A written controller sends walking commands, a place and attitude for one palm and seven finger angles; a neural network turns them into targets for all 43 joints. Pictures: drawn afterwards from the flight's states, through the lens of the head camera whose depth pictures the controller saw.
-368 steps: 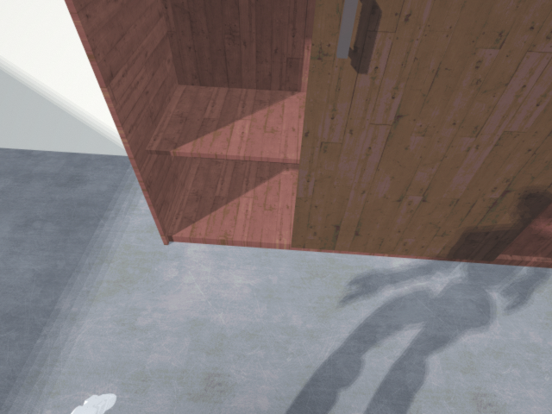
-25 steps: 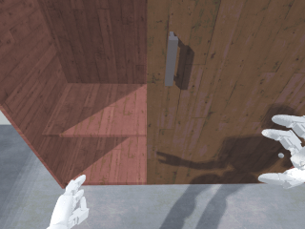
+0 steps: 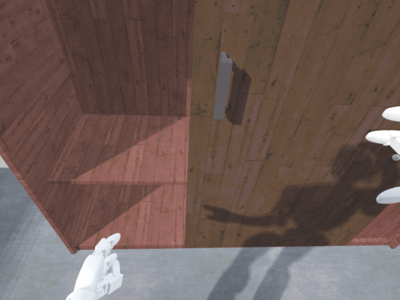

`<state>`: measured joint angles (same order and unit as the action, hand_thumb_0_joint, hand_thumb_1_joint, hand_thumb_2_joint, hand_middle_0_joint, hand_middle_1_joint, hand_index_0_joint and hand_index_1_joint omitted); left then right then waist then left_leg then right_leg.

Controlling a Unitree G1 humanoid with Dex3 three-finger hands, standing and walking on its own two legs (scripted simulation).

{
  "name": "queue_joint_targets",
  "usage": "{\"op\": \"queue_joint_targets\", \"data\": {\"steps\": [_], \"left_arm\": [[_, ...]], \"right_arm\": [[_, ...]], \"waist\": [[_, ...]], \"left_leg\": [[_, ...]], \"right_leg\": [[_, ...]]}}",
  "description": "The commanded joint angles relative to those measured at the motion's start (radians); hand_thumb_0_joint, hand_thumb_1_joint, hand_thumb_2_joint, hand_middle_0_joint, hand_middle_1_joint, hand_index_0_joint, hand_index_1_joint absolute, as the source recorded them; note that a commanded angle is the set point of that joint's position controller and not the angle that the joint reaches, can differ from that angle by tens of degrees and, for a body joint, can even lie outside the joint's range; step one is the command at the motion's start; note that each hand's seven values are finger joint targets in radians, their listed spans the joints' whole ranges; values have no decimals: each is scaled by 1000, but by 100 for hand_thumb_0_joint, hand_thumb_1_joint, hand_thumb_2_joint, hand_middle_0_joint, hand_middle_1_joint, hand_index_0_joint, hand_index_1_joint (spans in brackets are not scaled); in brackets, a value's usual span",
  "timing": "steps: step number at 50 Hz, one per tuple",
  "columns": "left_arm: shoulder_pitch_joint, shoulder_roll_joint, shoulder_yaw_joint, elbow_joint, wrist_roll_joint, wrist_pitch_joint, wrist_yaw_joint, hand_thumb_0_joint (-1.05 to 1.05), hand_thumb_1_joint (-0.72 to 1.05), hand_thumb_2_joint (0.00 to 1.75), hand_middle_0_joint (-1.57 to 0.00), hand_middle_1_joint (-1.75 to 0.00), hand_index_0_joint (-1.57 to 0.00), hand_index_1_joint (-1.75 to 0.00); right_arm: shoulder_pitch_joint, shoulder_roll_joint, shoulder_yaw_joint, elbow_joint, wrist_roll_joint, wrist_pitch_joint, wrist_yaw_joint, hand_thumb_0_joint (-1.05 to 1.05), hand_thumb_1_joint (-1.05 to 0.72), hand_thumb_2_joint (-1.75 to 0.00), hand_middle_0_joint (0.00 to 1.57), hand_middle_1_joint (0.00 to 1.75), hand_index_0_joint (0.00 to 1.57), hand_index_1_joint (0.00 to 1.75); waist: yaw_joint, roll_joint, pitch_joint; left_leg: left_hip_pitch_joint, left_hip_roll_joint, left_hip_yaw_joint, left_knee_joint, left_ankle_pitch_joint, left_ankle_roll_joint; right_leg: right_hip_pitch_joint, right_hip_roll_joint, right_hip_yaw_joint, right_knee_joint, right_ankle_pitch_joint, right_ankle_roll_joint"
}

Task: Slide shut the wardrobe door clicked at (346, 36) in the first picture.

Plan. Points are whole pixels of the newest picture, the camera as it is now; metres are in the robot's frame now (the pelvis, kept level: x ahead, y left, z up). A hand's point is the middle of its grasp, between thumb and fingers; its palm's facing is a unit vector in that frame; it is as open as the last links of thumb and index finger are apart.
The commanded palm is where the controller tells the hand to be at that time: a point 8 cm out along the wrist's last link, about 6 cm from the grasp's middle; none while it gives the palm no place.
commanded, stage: raise the hand with hooked fingers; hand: right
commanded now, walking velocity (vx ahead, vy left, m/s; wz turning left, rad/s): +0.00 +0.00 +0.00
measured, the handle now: (221, 86) +0.52 -0.04 +0.20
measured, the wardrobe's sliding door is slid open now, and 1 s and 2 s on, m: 0.54 0.54 0.54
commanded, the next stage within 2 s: move the hooked fingers beside the handle in 0.40 s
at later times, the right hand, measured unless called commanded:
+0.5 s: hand (381, 166) +0.26 -0.26 +0.23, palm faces +0.08 +0.99 -0.12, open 14.0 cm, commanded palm +0.23 -0.30 +0.23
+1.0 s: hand (332, 135) +0.34 -0.22 +0.22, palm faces +0.03 +1.00 -0.06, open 14.0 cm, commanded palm +0.31 -0.26 +0.22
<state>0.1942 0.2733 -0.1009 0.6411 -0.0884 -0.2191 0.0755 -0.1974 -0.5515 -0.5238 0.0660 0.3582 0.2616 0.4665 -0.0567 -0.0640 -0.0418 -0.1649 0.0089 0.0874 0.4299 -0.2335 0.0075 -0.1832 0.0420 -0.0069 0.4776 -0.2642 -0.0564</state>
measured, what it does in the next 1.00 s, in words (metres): stands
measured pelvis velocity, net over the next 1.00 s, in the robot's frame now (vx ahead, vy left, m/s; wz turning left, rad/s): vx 0.00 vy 0.03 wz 0.02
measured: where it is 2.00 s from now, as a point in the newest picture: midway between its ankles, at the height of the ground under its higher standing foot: outside the picture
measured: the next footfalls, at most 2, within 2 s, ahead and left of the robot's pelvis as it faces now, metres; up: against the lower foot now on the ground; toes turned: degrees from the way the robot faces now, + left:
none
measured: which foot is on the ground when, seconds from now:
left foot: down 0.00-1.00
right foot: down 0.00-1.00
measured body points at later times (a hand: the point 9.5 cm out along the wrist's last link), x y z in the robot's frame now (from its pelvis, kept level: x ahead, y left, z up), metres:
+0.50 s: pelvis -0.01 +0.02 +0.00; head -0.04 +0.05 +0.45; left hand +0.19 +0.24 -0.07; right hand +0.25 -0.31 +0.23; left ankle +0.00 +0.12 -0.74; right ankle +0.00 -0.08 -0.74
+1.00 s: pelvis +0.00 +0.03 +0.00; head -0.02 +0.05 +0.45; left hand +0.18 +0.26 -0.08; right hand +0.34 -0.27 +0.22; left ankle +0.00 +0.12 -0.74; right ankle +0.00 -0.08 -0.74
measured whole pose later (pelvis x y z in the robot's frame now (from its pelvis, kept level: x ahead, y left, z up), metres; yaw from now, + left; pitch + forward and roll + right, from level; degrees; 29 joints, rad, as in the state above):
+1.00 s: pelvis +0.00 +0.03 +0.00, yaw +1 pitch -1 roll +0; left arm 0.20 0.29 -0.08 0.65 -0.10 -0.21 0.08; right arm -0.39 -0.48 -0.43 0.28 0.30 0.23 0.37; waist -0.02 -0.07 -0.03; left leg -0.21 -0.02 0.08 0.47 -0.25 0.04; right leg -0.21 0.01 -0.01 0.50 -0.27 -0.02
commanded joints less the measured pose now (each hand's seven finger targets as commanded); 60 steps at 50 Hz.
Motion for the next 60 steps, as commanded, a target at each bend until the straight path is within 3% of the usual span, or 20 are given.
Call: {"op": "queue_joint_targets", "data": {"steps": [1, 2, 6, 9, 11, 13, 18, 22, 25, 30, 38, 39, 41, 43, 52, 54, 56, 57, 59, 60], "left_arm": [[-151, 124, 66, -182, -12, -45, 4, 0, 90, 90, -20, -30, -20, -30], [-155, 121, 67, -183, -11, -40, 4, 0, 90, 90, -20, -30, -20, -30], [-168, 111, 68, -197, -5, -54, 11, 0, 90, 90, -20, -30, -20, -30], [-157, 109, 68, -181, 0, -61, 18, 0, 90, 90, -20, -30, -20, -30], [-153, 109, 67, -173, -3, -63, 21, 0, 90, 90, -20, -30, -20, -30], [-154, 113, 67, -167, -7, -58, 21, 0, 90, 90, -20, -30, -20, -30], [-161, 118, 68, -173, -13, -54, 22, 0, 90, 90, -20, -30, -20, -30], [-166, 112, 62, -174, -9, -57, 23, 0, 90, 90, -20, -30, -20, -30], [-179, 112, 64, -176, -11, -63, 24, 0, 90, 90, -20, -30, -20, -30], [-164, 111, 61, -151, -16, -76, 33, 0, 90, 90, -20, -30, -20, -30], [-163, 109, 62, -156, -11, -71, 25, 0, 90, 90, -20, -30, -20, -30], [-158, 112, 64, -153, -9, -67, 24, 0, 90, 90, -20, -30, -20, -30], [-161, 107, 62, -165, -12, -63, 20, 0, 90, 90, -20, -30, -20, -30], [-150, 111, 66, -165, -12, -58, 15, 0, 90, 90, -20, -30, -20, -30], [-130, 111, 74, -166, -12, -35, 18, 0, 90, 90, -20, -30, -20, -30], [-128, 107, 76, -164, -13, -40, 20, 0, 90, 90, -20, -30, -20, -30], [-119, 107, 75, -158, -9, -42, 21, 0, 90, 90, -20, -30, -20, -30], [-113, 108, 78, -153, -7, -37, 21, 0, 90, 90, -20, -30, -20, -30], [-115, 107, 76, -150, -8, -33, 19, 0, 90, 90, -20, -30, -20, -30], [-106, 109, 78, -144, -8, -28, 19, 0, 90, 90, -20, -30, -20, -30]], "right_arm": [[-203, -247, -72, -146, 32, -16, 19, 0, 50, -30, 30, 120, 30, 120], [-205, -256, -80, -172, 36, -24, 10, 0, 50, -30, 30, 120, 30, 120], [-281, -306, -125, -321, 27, -67, -23, 0, 50, -30, 30, 120, 30, 120], [-259, -308, -144, -307, 29, -88, -45, 0, 50, -30, 30, 120, 30, 120], [-259, -284, -122, -277, 23, -79, -42, 0, 50, -30, 30, 120, 30, 120], [-249, -269, -103, -227, 21, -61, -41, 0, 50, -30, 30, 120, 30, 120], [-256, -256, -69, -204, 20, -42, -20, 0, 50, -30, 30, 120, 30, 120], [-258, -279, -90, -212, 33, -61, -18, 0, 50, -30, 30, 120, 30, 120], [-285, -284, -94, -222, 28, -71, -19, 0, 50, -30, 30, 120, 30, 120], [-444, -218, 12, -133, 10, -86, -41, 0, 50, -30, 30, 120, 30, 120], [-526, -240, 7, -45, -23, -109, -73, 0, 50, -30, 30, 120, 30, 120], [-520, -275, -28, -22, -25, -108, -77, 0, 50, -30, 30, 120, 30, 120], [-534, -238, 7, -28, -32, -109, -75, 0, 50, -30, 30, 120, 30, 120], [-500, -224, 6, 16, -30, -103, -84, 0, 50, -30, 30, 120, 30, 120], [-618, -212, 40, -18, -48, -108, -123, 0, 50, -30, 30, 120, 30, 120], [-671, -150, 100, -40, -53, -117, -129, 0, 50, -30, 30, 120, 30, 120], [-679, -135, 107, -36, -58, -117, -142, 0, 50, -30, 30, 120, 30, 120], [-666, -146, 99, -32, -59, -118, -152, 0, 50, -30, 30, 120, 30, 120], [-675, -109, 126, -9, -66, -105, -165, 0, 50, -30, 30, 120, 30, 120], [-668, -121, 110, 31, -67, -93, -175, 0, 50, -30, 30, 120, 30, 120]], "waist": [[4, 17, -142], [-2, 27, -144], [-3, -73, -223], [-3, -45, -197], [3, -80, -176], [5, -60, -130], [13, -9, -136], [8, 16, -137], [11, -31, -146], [42, -21, -97], [23, 8, -188], [16, 17, -199], [16, -9, -213], [14, 36, -196], [32, 27, -224], [48, -20, -241], [46, -40, -253], [42, 13, -256], [45, 4, -244], [45, 38, -228]], "left_leg": [[-18, -14, -21, -28, 202, 27], [2, -10, -25, -30, 187, 29], [12, -16, -27, -21, 202, 28], [16, -19, -23, -27, 200, 28], [2, -17, -22, -27, 203, 28], [-7, -16, -29, -39, 187, 27], [-11, -12, -40, -46, 148, 21], [7, -6, -48, -50, 118, 20], [-1, -4, -58, -49, 101, 18], [-59, -7, -60, -67, 27, 12], [32, 10, -90, -52, 110, 13], [48, 11, -87, -44, 135, 13], [48, 8, -74, -27, 190, 14], [44, 7, -75, -24, 212, 12], [33, 3, -61, -17, 240, 13], [3, -2, -62, -16, 263, 14], [-4, -5, -53, -11, 266, 21], [21, -4, -52, -15, 268, 21], [0, -6, -49, -13, 282, 20], [-7, -8, -45, -17, 267, 18]], "right_leg": [[63, -41, 89, -64, 246, 39], [48, -43, 86, -61, 235, 41], [112, -38, 81, -57, 270, 37], [98, -39, 81, -64, 259, 35], [102, -38, 76, -66, 260, 37], [70, -36, 70, -65, 226, 35], [58, -34, 71, -60, 175, 28], [38, -33, 75, -56, 152, 28], [45, -31, 70, -52, 132, 26], [38, -29, 77, -57, 59, 25], [22, -24, 65, -37, 122, 22], [14, -25, 62, -37, 138, 22], [29, -22, 53, -36, 175, 21], [12, -26, 53, -32, 186, 21], [49, -31, 44, -32, 226, 19], [94, -27, 42, -28, 242, 16], [118, -29, 53, -35, 262, 21], [107, -33, 53, -35, 270, 21], [110, -31, 53, -41, 279, 22], [96, -34, 55, -45, 264, 23]]}}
